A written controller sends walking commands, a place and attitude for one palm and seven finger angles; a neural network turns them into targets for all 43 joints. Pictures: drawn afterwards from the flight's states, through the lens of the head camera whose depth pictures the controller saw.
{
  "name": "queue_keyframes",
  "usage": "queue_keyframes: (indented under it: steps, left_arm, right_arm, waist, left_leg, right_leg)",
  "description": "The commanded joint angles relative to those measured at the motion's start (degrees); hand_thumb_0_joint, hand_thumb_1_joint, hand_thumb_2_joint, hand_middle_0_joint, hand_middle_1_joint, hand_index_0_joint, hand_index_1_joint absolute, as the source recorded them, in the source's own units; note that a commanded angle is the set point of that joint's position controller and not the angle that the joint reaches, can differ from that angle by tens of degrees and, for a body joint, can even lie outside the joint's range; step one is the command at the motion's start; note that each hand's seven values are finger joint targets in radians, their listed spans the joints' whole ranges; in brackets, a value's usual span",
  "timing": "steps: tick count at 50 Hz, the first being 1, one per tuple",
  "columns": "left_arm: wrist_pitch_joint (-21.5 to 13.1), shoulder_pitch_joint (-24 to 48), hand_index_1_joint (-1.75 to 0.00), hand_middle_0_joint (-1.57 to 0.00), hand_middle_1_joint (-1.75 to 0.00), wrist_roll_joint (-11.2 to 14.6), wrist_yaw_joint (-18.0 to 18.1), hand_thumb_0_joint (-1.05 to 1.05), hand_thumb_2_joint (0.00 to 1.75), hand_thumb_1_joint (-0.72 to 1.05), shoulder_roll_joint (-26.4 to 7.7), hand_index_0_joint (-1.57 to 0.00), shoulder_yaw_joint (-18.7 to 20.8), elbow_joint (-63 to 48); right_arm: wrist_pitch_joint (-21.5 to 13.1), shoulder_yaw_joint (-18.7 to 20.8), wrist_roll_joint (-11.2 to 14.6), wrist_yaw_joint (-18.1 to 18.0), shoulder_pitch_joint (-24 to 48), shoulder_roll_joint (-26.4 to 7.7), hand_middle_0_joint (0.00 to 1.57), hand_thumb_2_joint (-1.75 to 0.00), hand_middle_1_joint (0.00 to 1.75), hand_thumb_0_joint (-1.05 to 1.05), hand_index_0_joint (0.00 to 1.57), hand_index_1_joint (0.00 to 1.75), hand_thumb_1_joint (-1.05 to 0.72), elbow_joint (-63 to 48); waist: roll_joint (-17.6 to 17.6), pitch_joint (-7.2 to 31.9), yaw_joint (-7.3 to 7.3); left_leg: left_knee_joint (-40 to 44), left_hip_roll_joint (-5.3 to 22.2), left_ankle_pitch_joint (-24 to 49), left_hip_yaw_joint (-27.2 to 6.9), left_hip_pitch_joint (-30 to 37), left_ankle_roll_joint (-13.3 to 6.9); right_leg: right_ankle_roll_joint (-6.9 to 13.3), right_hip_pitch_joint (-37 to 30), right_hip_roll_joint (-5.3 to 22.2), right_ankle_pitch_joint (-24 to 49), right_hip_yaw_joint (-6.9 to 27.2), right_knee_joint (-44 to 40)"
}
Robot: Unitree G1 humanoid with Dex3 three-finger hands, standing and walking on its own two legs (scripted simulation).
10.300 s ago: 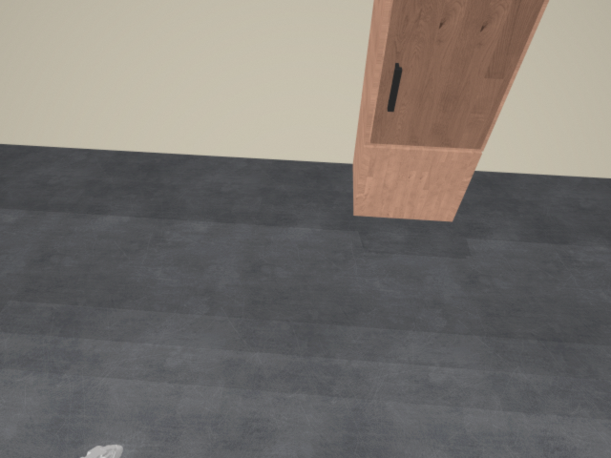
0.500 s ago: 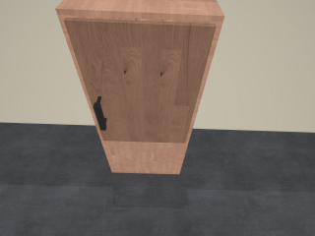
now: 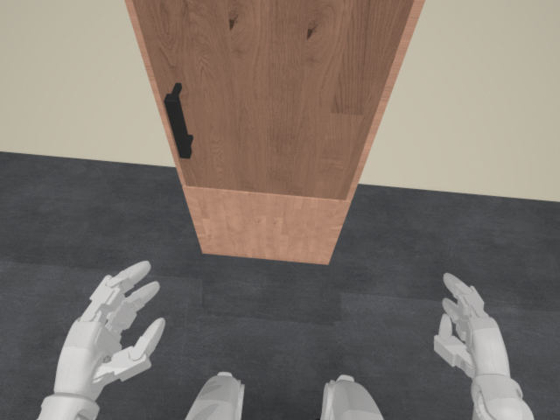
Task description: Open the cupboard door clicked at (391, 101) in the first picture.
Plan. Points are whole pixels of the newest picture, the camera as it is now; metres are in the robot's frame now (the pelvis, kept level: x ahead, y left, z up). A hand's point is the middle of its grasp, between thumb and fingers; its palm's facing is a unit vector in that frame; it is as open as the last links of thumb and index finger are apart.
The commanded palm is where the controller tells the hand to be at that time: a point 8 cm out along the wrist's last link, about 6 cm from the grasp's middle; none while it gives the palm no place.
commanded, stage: raise the hand with hooked fingers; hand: left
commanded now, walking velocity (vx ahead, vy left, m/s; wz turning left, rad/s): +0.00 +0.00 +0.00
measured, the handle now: (181, 122) +0.62 +0.26 +0.00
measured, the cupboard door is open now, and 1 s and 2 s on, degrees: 0 0 0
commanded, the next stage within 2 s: move the hooked fingers beside the handle in 1.64 s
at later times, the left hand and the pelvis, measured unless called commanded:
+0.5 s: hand (110, 306) +0.24 +0.25 +0.03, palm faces +0.01 -1.00 -0.07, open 11.8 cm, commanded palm +0.22 +0.30 +0.04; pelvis -0.01 +0.02 +0.00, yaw +0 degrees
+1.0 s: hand (88, 279) +0.27 +0.29 +0.03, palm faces +0.01 -1.00 -0.08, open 13.9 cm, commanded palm +0.26 +0.34 +0.04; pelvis +0.00 +0.03 -0.01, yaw +0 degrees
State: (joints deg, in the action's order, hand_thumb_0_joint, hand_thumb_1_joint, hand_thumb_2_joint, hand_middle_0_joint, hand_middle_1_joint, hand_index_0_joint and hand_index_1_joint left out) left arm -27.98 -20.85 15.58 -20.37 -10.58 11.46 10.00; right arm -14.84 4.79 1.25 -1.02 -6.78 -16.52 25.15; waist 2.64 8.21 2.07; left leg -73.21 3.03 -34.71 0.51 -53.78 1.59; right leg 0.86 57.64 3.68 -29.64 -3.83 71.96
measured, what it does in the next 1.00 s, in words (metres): stands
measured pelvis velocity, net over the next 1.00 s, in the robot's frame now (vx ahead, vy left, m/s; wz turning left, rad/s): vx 0.00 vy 0.03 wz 0.00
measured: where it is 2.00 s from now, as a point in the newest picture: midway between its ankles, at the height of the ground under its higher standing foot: outside the picture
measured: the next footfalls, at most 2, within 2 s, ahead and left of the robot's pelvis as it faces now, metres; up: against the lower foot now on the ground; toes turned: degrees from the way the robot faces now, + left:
none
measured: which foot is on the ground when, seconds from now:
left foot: down 0.00-1.00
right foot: down 0.00-1.00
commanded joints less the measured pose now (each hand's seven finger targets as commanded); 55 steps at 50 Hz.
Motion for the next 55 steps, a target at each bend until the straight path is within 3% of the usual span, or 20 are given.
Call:
queue_keyframes:
  steps: [1, 5, 7, 9, 11, 12, 15, 19, 24, 25, 27, 34, 38, 40, 42, 46, 47, 50, 53, 55]
  left_arm:
    - [-5.50, 11.06, -0.66, -0.24, -0.66, 0.81, 2.89, 0.00, 0.66, 0.34, -10.31, -0.24, 4.47, -27.87]
    - [-3.08, 11.11, -0.72, -0.25, -0.72, 1.26, -0.05, 0.00, 0.62, 0.25, -9.63, -0.25, 2.58, -20.88]
    - [-0.41, 8.93, -0.75, -0.25, -0.75, 1.88, -1.84, 0.00, 0.60, 0.20, -11.00, -0.25, 4.56, -18.23]
    - [2.92, 7.13, -0.78, -0.25, -0.78, 2.87, -2.59, 0.00, 0.58, 0.15, -11.78, -0.25, 6.54, -15.95]
    - [5.28, 5.98, -0.81, -0.26, -0.81, 3.94, -2.93, 0.00, 0.56, 0.11, -13.27, -0.26, 9.59, -14.63]
    - [5.67, 5.76, -0.82, -0.26, -0.82, 4.28, -2.50, 0.00, 0.55, 0.08, -13.75, -0.26, 10.51, -15.77]
    - [5.18, 5.91, -0.87, -0.26, -0.87, 4.88, -0.59, 0.00, 0.52, 0.01, -13.84, -0.26, 11.73, -14.73]
    - [1.90, 8.22, -0.93, -0.27, -0.93, 3.52, 1.00, 0.00, 0.48, -0.08, -12.95, -0.27, 10.04, -14.01]
    - [0.41, 10.82, -1.00, -0.28, -1.00, 3.50, -0.63, 0.00, 0.43, -0.20, -14.14, -0.28, 9.75, -11.75]
    - [0.43, 11.63, -1.02, -0.28, -1.02, 4.03, -1.21, 0.00, 0.42, -0.22, -15.03, -0.28, 10.55, -11.43]
    - [0.19, 11.67, -1.05, -0.28, -1.05, 3.98, -1.77, 0.00, 0.40, -0.27, -16.19, -0.28, 11.63, -12.49]
    - [0.90, 13.43, -1.15, -0.29, -1.15, 4.42, -2.55, 0.00, 0.33, -0.43, -16.72, -0.29, 12.56, -11.39]
    - [1.64, 15.69, -1.20, -0.30, -1.20, 4.70, -4.13, 0.00, 0.30, -0.50, -18.31, -0.30, 13.61, -10.39]
    - [2.23, 17.04, -1.20, -0.30, -1.20, 5.36, -5.00, 0.00, 0.30, -0.50, -19.33, -0.30, 14.75, -8.26]
    - [2.40, 18.80, -1.20, -0.30, -1.20, 5.32, -5.83, 0.00, 0.30, -0.50, -20.25, -0.30, 15.26, -8.58]
    - [2.79, 20.50, -1.20, -0.30, -1.20, 6.00, -7.10, 0.00, 0.30, -0.50, -22.06, -0.30, 17.01, -7.58]
    - [2.84, 20.33, -1.20, -0.30, -1.20, 6.14, -7.43, 0.00, 0.30, -0.50, -22.19, -0.30, 17.36, -6.54]
    - [3.22, 22.87, -1.20, -0.30, -1.20, 6.81, -8.39, 0.00, 0.30, -0.50, -23.35, -0.30, 18.26, -4.23]
    - [3.62, 23.97, -1.20, -0.30, -1.20, 7.01, -9.57, 0.00, 0.30, -0.50, -24.18, -0.30, 19.18, -0.95]
    - [3.39, 25.77, -1.20, -0.30, -1.20, 7.44, -10.30, 0.00, 0.30, -0.50, -25.41, -0.30, 19.84, -0.94]
  right_arm:
    - [-1.31, 0.06, -0.68, -1.45, -3.93, -4.72, 0.20, -0.90, 0.30, 0.00, 0.20, 0.30, -0.90, -5.87]
    - [-2.02, -1.01, -0.49, -2.36, -4.02, -5.53, 0.20, -0.90, 0.30, 0.00, 0.20, 0.30, -0.90, -2.80]
    - [-2.29, -0.89, 0.07, -2.55, -3.78, -5.73, 0.20, -0.90, 0.30, 0.00, 0.20, 0.30, -0.90, -2.34]
    - [-2.23, -0.98, 0.52, -2.61, -2.99, -5.46, 0.20, -0.90, 0.30, 0.00, 0.20, 0.30, -0.90, -2.66]
    - [-1.90, -1.01, 0.65, -2.58, -2.51, -5.28, 0.20, -0.90, 0.30, 0.00, 0.20, 0.30, -0.90, -3.15]
    - [-1.84, -0.92, 0.66, -2.49, -2.31, -5.03, 0.20, -0.90, 0.30, 0.00, 0.20, 0.30, -0.90, -3.38]
    - [-1.80, -1.16, 0.33, -2.29, -1.87, -4.36, 0.20, -0.90, 0.30, 0.00, 0.20, 0.30, -0.90, -3.28]
    - [-2.07, -1.09, 0.16, -2.03, -3.77, -5.14, 0.20, -0.90, 0.30, 0.00, 0.20, 0.30, -0.90, -2.55]
    - [-2.00, -1.09, 0.27, -2.24, -5.24, -6.66, 0.20, -0.90, 0.30, 0.00, 0.20, 0.30, -0.90, -2.55]
    - [-1.84, -1.02, 0.31, -2.42, -5.51, -6.93, 0.20, -0.90, 0.30, 0.00, 0.20, 0.30, -0.90, -2.60]
    - [-1.72, -0.91, 0.35, -2.41, -5.92, -7.18, 0.20, -0.90, 0.30, 0.00, 0.20, 0.30, -0.90, -2.89]
    - [-0.87, -0.99, 0.19, -1.91, -6.47, -7.50, 0.20, -0.90, 0.30, 0.00, 0.20, 0.30, -0.90, -2.92]
    - [-0.37, -1.17, 0.11, -1.85, -6.91, -7.83, 0.20, -0.90, 0.30, 0.00, 0.20, 0.30, -0.90, -2.97]
    - [-0.19, -1.34, 0.05, -2.06, -7.20, -8.04, 0.20, -0.90, 0.30, 0.00, 0.20, 0.30, -0.90, -2.99]
    - [-0.16, -1.48, 0.15, -2.01, -7.03, -8.27, 0.20, -0.90, 0.30, 0.00, 0.20, 0.30, -0.90, -3.03]
    - [-0.17, -1.56, 0.04, -1.99, -7.46, -8.36, 0.20, -0.90, 0.30, 0.00, 0.20, 0.30, -0.90, -2.79]
    - [-0.12, -1.46, 0.12, -2.04, -7.58, -8.45, 0.20, -0.90, 0.30, 0.00, 0.20, 0.30, -0.90, -2.77]
    - [-0.12, -1.72, 0.15, -2.12, -7.48, -8.55, 0.20, -0.90, 0.30, 0.00, 0.20, 0.30, -0.90, -2.44]
    - [0.14, -1.72, 0.40, -2.21, -7.62, -8.81, 0.20, -0.90, 0.30, 0.00, 0.20, 0.30, -0.90, -2.18]
    - [0.05, -1.76, 0.41, -2.42, -7.54, -8.95, 0.20, -0.90, 0.30, 0.00, 0.20, 0.30, -0.90, -2.19]
  waist:
    - [-6.62, 15.41, -3.36]
    - [-5.98, 12.57, -5.26]
    - [-5.38, 15.65, -3.91]
    - [-4.55, 16.26, -2.58]
    - [-2.69, 17.93, -1.16]
    - [-3.53, 19.29, -0.54]
    - [-2.54, 16.72, 0.03]
    - [-3.18, 15.03, -1.55]
    - [-4.29, 13.34, -2.49]
    - [-3.86, 13.38, -2.40]
    - [-6.31, 15.81, -1.67]
    - [-8.76, 16.19, -2.02]
    - [-9.03, 17.30, -2.36]
    - [-7.18, 16.49, -2.57]
    - [-8.82, 17.84, -2.33]
    - [-8.31, 19.68, -2.17]
    - [-7.15, 20.06, -2.19]
    - [-8.11, 18.89, -2.35]
    - [-5.96, 19.03, -2.49]
    - [-6.99, 19.41, -2.39]
  left_leg:
    - [7.43, -2.89, 15.34, -0.45, 2.49, -3.03]
    - [6.07, -2.75, 13.64, -2.01, -0.24, -3.01]
    - [6.83, -2.99, 12.28, -2.02, -0.97, -2.82]
    - [8.21, -3.32, 11.55, -1.95, -1.80, -2.71]
    - [9.08, -3.37, 13.27, -2.06, -1.60, -2.66]
    - [9.65, -3.50, 14.13, -1.92, -0.95, -2.66]
    - [10.77, -3.42, 14.47, -2.38, -1.40, -2.41]
    - [11.77, -3.46, 11.91, -2.38, -0.79, -2.43]
    - [12.85, -3.64, 9.28, -2.62, -0.31, -2.36]
    - [12.53, -3.59, 10.18, -2.73, -0.37, -2.34]
    - [12.90, -3.53, 12.38, -2.63, 1.62, -2.16]
    - [12.46, -3.30, 17.69, -2.89, 3.90, -1.62]
    - [11.86, -3.14, 19.39, -3.08, 4.67, -1.46]
    - [11.43, -3.13, 19.85, -3.24, 3.51, -1.51]
    - [11.38, -3.08, 19.73, -3.17, 4.20, -1.45]
    - [10.65, -2.93, 23.18, -3.27, 5.09, -1.30]
    - [10.57, -2.86, 22.65, -3.29, 4.79, -1.37]
    - [9.93, -3.04, 21.53, -2.94, 3.04, -1.58]
    - [9.85, -3.04, 19.65, -2.60, 1.50, -1.91]
    - [9.44, -3.03, 20.10, -2.57, 1.37, -2.03]
  right_leg:
    - [0.53, -12.59, -3.39, 7.17, 5.53, -12.13]
    - [0.55, -8.75, -4.13, 5.29, 3.50, -11.08]
    - [0.10, -10.06, -3.67, 3.14, 3.55, -11.68]
    - [-0.13, -12.00, -3.28, 1.23, 3.69, -12.86]
    - [-0.12, -14.06, -3.33, 2.65, 3.16, -12.50]
    - [-0.15, -14.99, -3.14, 3.49, 3.11, -12.47]
    - [0.18, -14.23, -3.51, 3.08, 2.12, -12.09]
    - [0.01, -10.40, -3.40, 1.10, 1.02, -11.67]
    - [0.24, -8.10, -3.42, 0.33, 0.34, -11.47]
    - [0.47, -8.45, -3.69, 1.22, 0.26, -10.95]
    - [0.51, -8.98, -3.56, 3.55, 0.01, -10.34]
    - [0.57, -8.39, -3.95, 8.49, -0.82, -9.31]
    - [0.60, -8.22, -4.16, 10.08, -0.94, -8.91]
    - [0.75, -8.63, -4.48, 10.64, -1.01, -8.75]
    - [0.65, -8.29, -4.27, 10.44, -0.82, -8.70]
    - [0.67, -9.06, -4.39, 13.21, -0.85, -8.17]
    - [0.54, -9.01, -4.35, 12.78, -0.84, -8.20]
    - [0.73, -8.93, -4.43, 12.30, -0.44, -8.21]
    - [0.43, -9.61, -4.22, 11.16, -0.02, -8.90]
    - [0.70, -9.85, -4.34, 11.42, 0.37, -8.67]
